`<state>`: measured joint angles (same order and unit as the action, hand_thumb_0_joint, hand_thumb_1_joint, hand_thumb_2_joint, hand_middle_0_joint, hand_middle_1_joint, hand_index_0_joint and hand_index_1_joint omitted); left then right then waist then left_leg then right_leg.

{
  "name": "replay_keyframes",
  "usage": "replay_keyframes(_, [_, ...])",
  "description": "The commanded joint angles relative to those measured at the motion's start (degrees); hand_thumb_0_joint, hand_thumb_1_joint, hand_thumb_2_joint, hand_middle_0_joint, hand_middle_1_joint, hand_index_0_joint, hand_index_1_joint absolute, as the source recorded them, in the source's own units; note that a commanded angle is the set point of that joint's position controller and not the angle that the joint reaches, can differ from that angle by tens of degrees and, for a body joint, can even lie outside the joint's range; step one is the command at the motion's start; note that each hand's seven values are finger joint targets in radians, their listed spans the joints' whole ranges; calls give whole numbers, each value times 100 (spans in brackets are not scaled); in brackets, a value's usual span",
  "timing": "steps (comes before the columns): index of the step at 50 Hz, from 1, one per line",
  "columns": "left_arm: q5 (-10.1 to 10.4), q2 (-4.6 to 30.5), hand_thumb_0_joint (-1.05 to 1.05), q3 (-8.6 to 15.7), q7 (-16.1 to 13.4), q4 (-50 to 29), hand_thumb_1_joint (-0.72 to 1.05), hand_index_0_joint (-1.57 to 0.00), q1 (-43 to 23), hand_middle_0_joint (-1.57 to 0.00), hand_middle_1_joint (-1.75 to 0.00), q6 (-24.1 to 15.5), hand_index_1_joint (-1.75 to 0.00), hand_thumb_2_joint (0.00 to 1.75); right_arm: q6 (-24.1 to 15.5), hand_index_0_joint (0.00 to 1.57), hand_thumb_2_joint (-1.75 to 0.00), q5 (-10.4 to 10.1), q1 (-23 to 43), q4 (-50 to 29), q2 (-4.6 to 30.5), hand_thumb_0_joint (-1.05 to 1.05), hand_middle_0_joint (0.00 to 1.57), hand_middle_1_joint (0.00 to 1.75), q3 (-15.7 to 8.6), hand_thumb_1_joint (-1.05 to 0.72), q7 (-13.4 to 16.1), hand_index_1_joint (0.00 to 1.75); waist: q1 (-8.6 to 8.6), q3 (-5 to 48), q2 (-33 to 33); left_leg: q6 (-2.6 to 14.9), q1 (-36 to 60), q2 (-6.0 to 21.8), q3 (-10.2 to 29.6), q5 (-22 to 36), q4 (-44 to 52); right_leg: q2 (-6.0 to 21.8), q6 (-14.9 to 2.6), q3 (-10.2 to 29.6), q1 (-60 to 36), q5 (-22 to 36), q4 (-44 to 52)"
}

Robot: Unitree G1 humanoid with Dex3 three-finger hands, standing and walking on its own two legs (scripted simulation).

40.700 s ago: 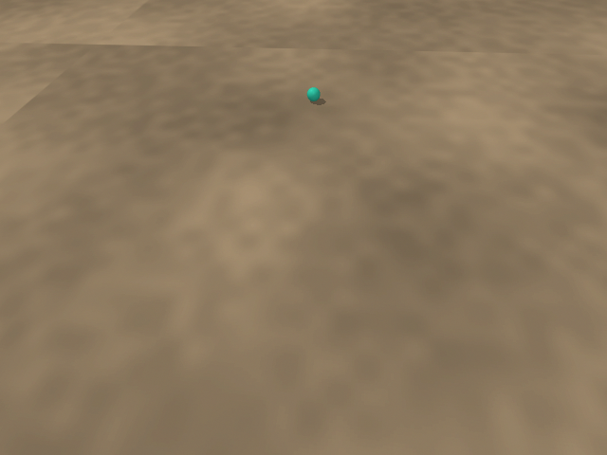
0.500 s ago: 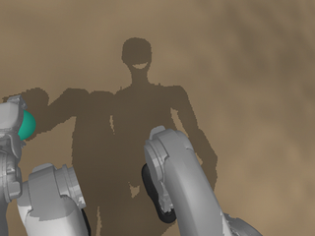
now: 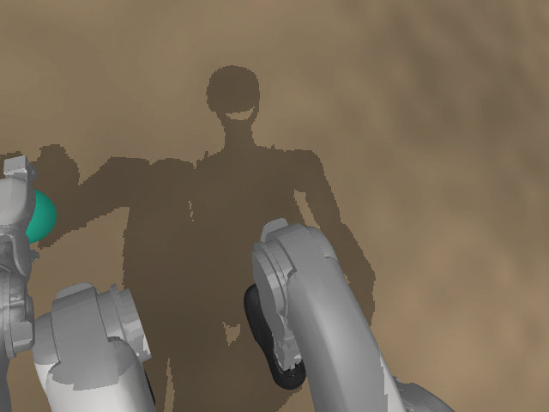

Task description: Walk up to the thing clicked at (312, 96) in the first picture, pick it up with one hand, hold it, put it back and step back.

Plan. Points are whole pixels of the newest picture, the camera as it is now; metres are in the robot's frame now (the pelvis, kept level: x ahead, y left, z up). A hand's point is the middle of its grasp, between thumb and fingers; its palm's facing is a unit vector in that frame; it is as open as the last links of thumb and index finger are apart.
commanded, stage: open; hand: left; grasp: from above
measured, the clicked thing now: (22, 216) +0.43 +0.25 -0.26
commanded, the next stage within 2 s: withdraw in 0.32 s
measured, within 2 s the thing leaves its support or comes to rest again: neither
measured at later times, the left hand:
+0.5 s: hand (15, 226) +0.42 +0.25 -0.24, palm faces -0.45 -0.13 -0.88, open 13.5 cm
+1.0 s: hand out of the picture +0.42 +0.26 -0.05, palm faces -0.42 -0.08 -0.91, open 14.2 cm
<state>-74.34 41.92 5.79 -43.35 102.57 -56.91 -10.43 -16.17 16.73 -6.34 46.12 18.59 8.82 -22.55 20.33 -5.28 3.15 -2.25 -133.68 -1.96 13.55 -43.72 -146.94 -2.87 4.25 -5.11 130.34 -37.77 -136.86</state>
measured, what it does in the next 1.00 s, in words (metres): rises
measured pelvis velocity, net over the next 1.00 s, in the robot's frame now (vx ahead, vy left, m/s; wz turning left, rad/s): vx -0.01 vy -0.01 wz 0.12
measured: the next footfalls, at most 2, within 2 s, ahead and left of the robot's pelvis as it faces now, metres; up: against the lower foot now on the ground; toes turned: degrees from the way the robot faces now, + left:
none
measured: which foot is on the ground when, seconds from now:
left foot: down 0.00-1.00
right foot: down 0.00-1.00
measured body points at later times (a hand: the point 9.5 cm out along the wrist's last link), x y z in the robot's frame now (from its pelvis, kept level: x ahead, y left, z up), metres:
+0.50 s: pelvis +0.00 +0.00 +0.00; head +0.26 +0.09 +0.35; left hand +0.44 +0.26 -0.19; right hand +0.03 -0.26 -0.07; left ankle +0.05 +0.13 -0.27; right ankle +0.11 -0.13 -0.27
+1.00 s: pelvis -0.01 -0.01 +0.07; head +0.19 +0.03 +0.48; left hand +0.44 +0.27 +0.00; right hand +0.12 -0.27 -0.06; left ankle +0.05 +0.13 -0.27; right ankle +0.11 -0.13 -0.27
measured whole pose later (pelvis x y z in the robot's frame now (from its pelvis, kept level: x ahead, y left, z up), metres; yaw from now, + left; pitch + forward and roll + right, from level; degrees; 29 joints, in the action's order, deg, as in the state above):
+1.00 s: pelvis -0.01 -0.01 +0.07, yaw +7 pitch +35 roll -4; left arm -60.4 26.2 -5.8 -21.0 79.0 -53.1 2.0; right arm -4.6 5.7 -5.5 44.2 17.6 -1.4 -15.1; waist 9.4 9.9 -4.0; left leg -1.7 -124.4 -0.6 5.9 -40.4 -130.0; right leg -1.2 3.1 0.4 124.1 -36.7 -125.9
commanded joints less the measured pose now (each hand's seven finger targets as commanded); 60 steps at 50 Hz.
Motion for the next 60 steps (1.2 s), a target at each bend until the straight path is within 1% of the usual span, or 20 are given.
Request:
replay_keyframes(1, [-13, 802, 0, -51, -233, -277, -45, -10, -1436, -8, -113, -8, -111, 102, -35, 20, -90, -47, -1127, 17, 1819, 0, 20, 30, -457, -90, -6, 30, 359, 3433, -2192, 252, 2423, 127, -664, 1295, 1660, -122, -545, -954, -2020, 1389, 1066])
replay_keyframes(3, [24, 1030, 0, 120, -286, -377, -46, -10, -1467, -8, -112, 0, -110, 102, -3, 20, -90, -94, -1093, 1, 1832, 0, 20, 30, -476, -90, 37, 30, 249, 3563, -2194, 265, 2395, 127, -679, 1234, 1658, -115, -546, -910, -2044, 1323, 1106])
replay_keyframes(7, [5, 928, 0, 36, -267, -263, -44, -10, -1586, -7, -113, -8, -110, 100, -71, 20, -90, -53, -1133, 7, 1824, 0, 20, 30, -440, -89, 25, 30, 421, 3337, -1994, 298, 2287, 112, -712, 1079, 1576, -117, -520, -901, -2010, 1187, 1159])
replay_keyframes(9, [43, 1076, 0, 179, -304, -427, -46, -9, -1585, -7, -110, -27, -108, 100, -52, 20, -90, -73, -1150, 21, 1842, 0, 20, 30, -492, -89, 47, 30, 284, 3630, -2170, 274, 2412, 119, -682, 1151, 1657, -109, -544, -889, -2085, 1218, 1150])
replay_keyframes(13, [51, 909, 0, 0, -221, -174, -44, -10, -1483, -7, -112, -11, -110, 99, -109, 20, -90, -48, -1108, 27, 1814, 0, 20, 30, -430, -90, 27, 30, 424, 3445, -2114, 264, 2435, 129, -666, 1134, 1616, -111, -525, -914, -2105, 1258, 1113])
replay_keyframes(17, [158, 1112, 0, 93, -234, -398, -46, -9, -1398, -7, -111, 1, -108, 98, -93, 20, -90, -60, -1171, 61, 1854, 0, 20, 30, -455, -90, 74, 30, 254, 3717, -2112, 299, 2373, 128, -740, 1248, 1604, -128, -521, -834, -2376, 1327, 1270])
replay_keyframes(23, [176, 893, 0, -29, -145, -300, -52, -7, -1285, -6, -103, -4, -102, 99, -78, 20, -90, -50, -1144, -1, 1781, 0, 20, 30, -407, -90, 34, 30, 318, 3661, -2159, 273, 2500, 144, -690, 1498, 1540, -130, -520, -918, -2308, 1609, 1089])
replay_keyframes(28, [244, 1361, 0, 488, -260, -1387, -55, -6, -1311, -6, -102, 21, -102, 101, 15, 20, -91, -145, -1229, 92, 1837, 0, 20, 30, -652, -91, 23, 30, -111, 4604, -3052, 149, 3229, 154, -740, 1838, 1800, -107, -626, -857, -2476, 1797, 1022])
replay_keyframes(29, [278, 909, 0, 232, -211, -1484, -56, -6, -1240, -6, -102, 41, -102, 101, 18, 20, -91, -171, -1165, 2, 1776, 0, 20, 30, -695, -91, -10, 30, -36, 4624, -3096, 128, 3332, 145, -770, 1847, 1811, -112, -633, -866, -2370, 1819, 993])
replay_keyframes(30, [317, 707, 0, 15, -159, -1808, -55, -6, -1399, -6, -101, 49, -102, 101, 17, 20, -91, -250, -971, -23, 1721, 0, 20, 30, -708, -91, -21, 30, -137, 4665, -3164, 123, 3326, 143, -770, 1699, 1876, -101, -639, -857, -2181, 1681, 996])
replay_keyframes(32, [355, 757, 0, 105, -96, -2348, -55, -6, -1334, -7, -101, 146, -102, 101, 111, 20, -91, -371, -1033, 4, 1713, 0, 20, 30, -898, -91, -16, 30, -313, 4965, -3375, 141, 3371, 112, -857, 1570, 2036, -99, -671, -776, -2123, 1561, 1148])
replay_keyframes(34, [499, 485, 0, -12, 62, -2681, -56, -6, -1061, -7, -101, 325, -102, 102, 251, 20, -91, -551, -1052, 26, 1654, 0, 20, 30, -1063, -91, 4, 30, -521, 5318, -3459, 142, 3479, 99, -943, 1666, 2190, -70, -699, -684, -2094, 1631, 1218])
replay_keyframes(38, [774, -13, 0, -295, 467, -3241, -56, -6, -871, -7, -101, 784, -103, 103, 601, 20, -91, -894, -1117, -29, 1536, 0, 20, 30, -1341, -91, 121, 30, -723, 5557, -2728, 262, 3222, 82, -1108, 1618, 2475, -66, -672, -464, -2247, 1630, 1618])
replay_keyframes(40, [948, -395, 0, -529, 762, -3223, -56, -6, -779, -7, -102, 1036, -103, 103, 794, 20, -91, -1010, -1256, -50, 1468, 0, 20, 30, -1476, -90, 221, 30, -714, 5452, -2197, 313, 3139, 84, -1143, 1552, 2704, -76, -655, -384, -2444, 1577, 1906])
replay_keyframes(44, [1308, -945, 0, -966, 1551, -3052, -57, -5, -1171, -8, -101, 1291, -104, 105, 1069, 20, -91, -1123, -1320, -130, 1298, 0, 20, 30, -1560, -91, 534, 30, -444, 4717, -1064, 437, 2543, 35, -1107, 1044, 2936, -71, -619, -190, -2580, 1037, 2427])
replay_keyframes(47, [1500, -1061, 0, -1213, 2230, -2983, -58, -5, -1271, -7, -103, 1233, -105, 106, 1183, 20, -91, -1180, -1200, -230, 1217, 0, 20, 30, -1491, -91, 833, 30, -444, 4230, -552, 465, 2362, -12, -1094, 685, 3146, -39, -611, -77, -2836, 582, 2690])
replay_keyframes(50, [1408, -1072, 0, -1355, 2660, -2816, -59, -5, -1179, -7, -104, 1049, -107, 107, 1283, 20, -91, -1179, -1111, -393, 1158, 0, 20, 30, -1390, -91, 1142, 30, -467, 3945, -199, 471, 2218, -83, -1214, 622, 3135, -29, -631, 40, -3091, 306, 2959])
replay_keyframes(53, [1201, -927, 0, -1376, 2784, -2669, -59, -5, -1176, -8, -104, 784, -107, 107, 1338, 20, -91, -1154, -1051, -503, 1127, 0, 20, 30, -1276, -91, 1374, 30, -520, 3683, -131, 474, 2091, -136, -1295, 488, 3086, 26, -673, 123, -3012, 62, 3023])
replay_keyframes(56, [912, -461, 0, -1219, 2610, -2775, -57, -7, -1524, -8, -103, 463, -105, 105, 1357, 20, -91, -1095, -956, -600, 983, 0, 20, 30, -1127, -91, 1531, 30, -642, 3943, -505, 439, 2216, -136, -1356, 485, 3054, 52, -645, 190, -3019, 24, 2843])
replay_keyframes(60, [364, -146, 0, -969, 2000, -2292, -56, -6, -1676, -7, -103, 150, -104, 104, 1318, 20, -90, -988, -880, -668, 966, 0, 20, 30, -999, -91, 1629, 30, -623, 4170, -960, 404, 2333, -135, -1318, 548, 2928, 81, -673, 139, -2587, 183, 2440])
